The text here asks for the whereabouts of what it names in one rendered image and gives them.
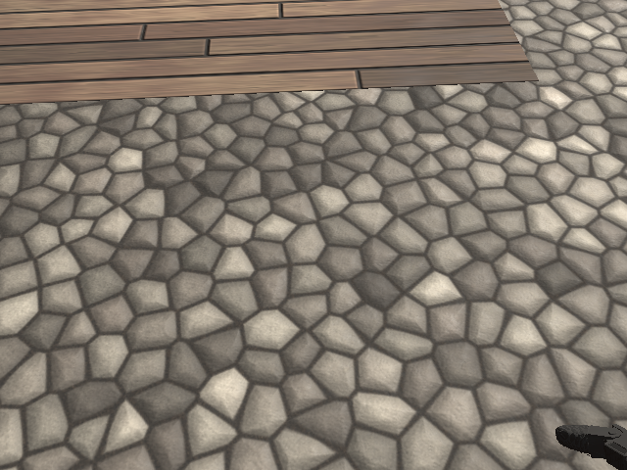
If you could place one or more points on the right robot hand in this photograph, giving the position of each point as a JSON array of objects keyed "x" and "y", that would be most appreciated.
[{"x": 600, "y": 442}]

